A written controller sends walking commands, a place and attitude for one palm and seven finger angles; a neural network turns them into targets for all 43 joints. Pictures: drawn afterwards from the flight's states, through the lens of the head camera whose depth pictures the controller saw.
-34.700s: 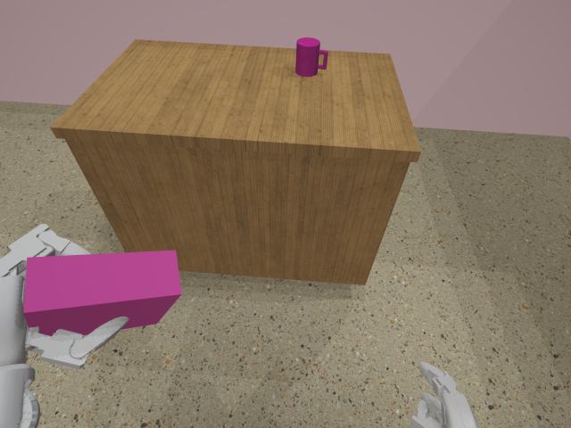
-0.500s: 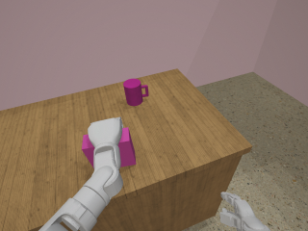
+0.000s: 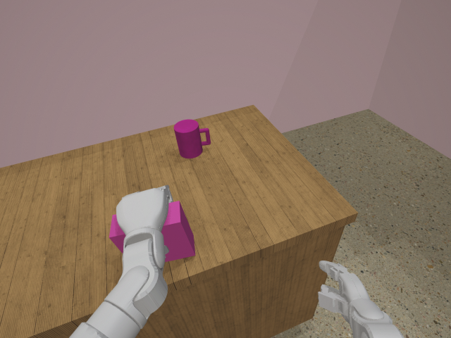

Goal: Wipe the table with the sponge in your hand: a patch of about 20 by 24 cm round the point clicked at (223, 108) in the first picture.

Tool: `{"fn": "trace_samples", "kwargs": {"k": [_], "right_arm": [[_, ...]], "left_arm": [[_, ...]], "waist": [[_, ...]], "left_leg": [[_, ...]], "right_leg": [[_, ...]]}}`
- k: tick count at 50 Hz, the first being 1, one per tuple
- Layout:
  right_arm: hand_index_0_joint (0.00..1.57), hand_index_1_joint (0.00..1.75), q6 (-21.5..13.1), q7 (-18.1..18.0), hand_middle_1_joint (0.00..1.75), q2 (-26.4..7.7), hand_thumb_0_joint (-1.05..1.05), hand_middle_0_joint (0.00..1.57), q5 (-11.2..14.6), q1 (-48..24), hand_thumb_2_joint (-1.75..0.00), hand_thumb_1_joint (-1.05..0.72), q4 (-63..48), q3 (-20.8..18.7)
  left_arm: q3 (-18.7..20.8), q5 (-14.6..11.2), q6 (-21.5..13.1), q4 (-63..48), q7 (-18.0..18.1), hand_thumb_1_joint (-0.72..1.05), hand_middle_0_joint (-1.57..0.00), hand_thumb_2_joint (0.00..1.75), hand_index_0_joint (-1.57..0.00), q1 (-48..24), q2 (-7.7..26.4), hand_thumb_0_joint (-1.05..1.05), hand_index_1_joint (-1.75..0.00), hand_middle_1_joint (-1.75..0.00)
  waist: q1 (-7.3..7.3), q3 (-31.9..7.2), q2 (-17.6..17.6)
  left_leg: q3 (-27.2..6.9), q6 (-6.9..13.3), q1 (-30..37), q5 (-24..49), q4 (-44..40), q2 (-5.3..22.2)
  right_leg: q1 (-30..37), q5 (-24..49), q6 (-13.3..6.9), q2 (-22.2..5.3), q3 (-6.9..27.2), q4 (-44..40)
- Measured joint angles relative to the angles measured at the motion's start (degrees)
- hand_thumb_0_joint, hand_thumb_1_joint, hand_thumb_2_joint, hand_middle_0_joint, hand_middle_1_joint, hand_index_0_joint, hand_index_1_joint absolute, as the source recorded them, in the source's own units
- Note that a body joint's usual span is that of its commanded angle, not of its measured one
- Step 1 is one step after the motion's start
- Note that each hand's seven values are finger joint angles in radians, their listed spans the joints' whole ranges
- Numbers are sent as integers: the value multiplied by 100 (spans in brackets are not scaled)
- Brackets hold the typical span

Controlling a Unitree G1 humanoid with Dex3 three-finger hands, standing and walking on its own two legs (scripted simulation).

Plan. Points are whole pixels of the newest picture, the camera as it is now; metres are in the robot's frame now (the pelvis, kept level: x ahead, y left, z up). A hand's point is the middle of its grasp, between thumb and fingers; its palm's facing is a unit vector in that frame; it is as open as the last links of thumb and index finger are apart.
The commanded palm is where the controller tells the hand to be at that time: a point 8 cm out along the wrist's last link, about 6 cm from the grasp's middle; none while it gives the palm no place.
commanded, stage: slide back across to the middle lane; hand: left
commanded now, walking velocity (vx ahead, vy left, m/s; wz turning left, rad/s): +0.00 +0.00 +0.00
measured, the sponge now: (159, 241) +0.30 +0.18 +0.01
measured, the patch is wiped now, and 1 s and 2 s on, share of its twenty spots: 1.00 1.00 1.00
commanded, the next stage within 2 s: wipe forward along the middle lane in 0.52 s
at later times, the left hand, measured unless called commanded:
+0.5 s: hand (135, 236) +0.27 +0.20 +0.08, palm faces +0.09 -0.19 -0.98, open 9.4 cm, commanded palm +0.22 +0.22 +0.12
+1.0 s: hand (116, 229) +0.29 +0.25 +0.07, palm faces +0.01 -0.09 -1.00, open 9.4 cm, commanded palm +0.26 +0.25 +0.11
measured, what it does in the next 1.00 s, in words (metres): stands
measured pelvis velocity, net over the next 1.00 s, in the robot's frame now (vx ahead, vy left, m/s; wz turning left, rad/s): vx -0.01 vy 0.00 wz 0.01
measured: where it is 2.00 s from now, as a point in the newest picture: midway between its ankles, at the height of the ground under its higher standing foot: outside the picture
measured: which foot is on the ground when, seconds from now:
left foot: down 0.00-1.00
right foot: down 0.00-1.00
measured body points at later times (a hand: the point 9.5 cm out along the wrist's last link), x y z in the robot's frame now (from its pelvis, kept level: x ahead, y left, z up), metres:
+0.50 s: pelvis -0.01 -0.01 +0.00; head -0.04 -0.05 +0.45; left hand +0.26 +0.21 +0.13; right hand +0.23 -0.22 -0.08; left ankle -0.03 +0.11 -0.74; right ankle +0.02 -0.05 -0.74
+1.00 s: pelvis -0.01 +0.00 +0.00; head -0.03 -0.05 +0.45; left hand +0.28 +0.25 +0.12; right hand +0.23 -0.21 -0.09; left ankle -0.03 +0.11 -0.74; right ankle +0.02 -0.05 -0.74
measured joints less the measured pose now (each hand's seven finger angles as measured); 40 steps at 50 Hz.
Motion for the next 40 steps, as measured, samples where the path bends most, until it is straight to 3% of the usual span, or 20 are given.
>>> {"fn": "trace_samples", "kwargs": {"k": [11,27,33,40], "right_arm": [[20,30,-130,-130,30,-48,1,20,-64,115,-90,-91,9,-11],[20,30,-303,-360,30,-57,1,20,-126,209,-90,-91,85,-23],[20,30,-403,-399,30,-106,2,20,-127,261,-90,-91,83,-44],[20,30,-522,-471,30,-152,1,20,-118,286,-90,-91,140,-56]], "left_arm": [[469,-190,-359,-802,-205,-46,-70,109,-79,665,288,0,-141,-147],[1059,-394,-817,-937,-281,-48,-73,109,-81,972,549,-2,-138,-145],[1234,-370,-866,-906,-357,-48,-73,109,-82,1061,681,-3,-138,-144],[1103,-165,-883,-529,-435,-48,-74,109,-83,766,678,-3,-137,-144]], "waist": [[-2,157,37],[0,256,42],[5,256,55],[50,238,56]], "left_leg": [[35,-38,217,48,-117,49],[79,-51,253,110,-180,86],[57,-44,227,106,-167,75],[-16,-28,116,119,-135,34]], "right_leg": [[207,70,-40,51,44,-122],[245,172,-62,91,93,-221],[230,165,-53,80,76,-218],[150,159,-29,34,7,-208]]}}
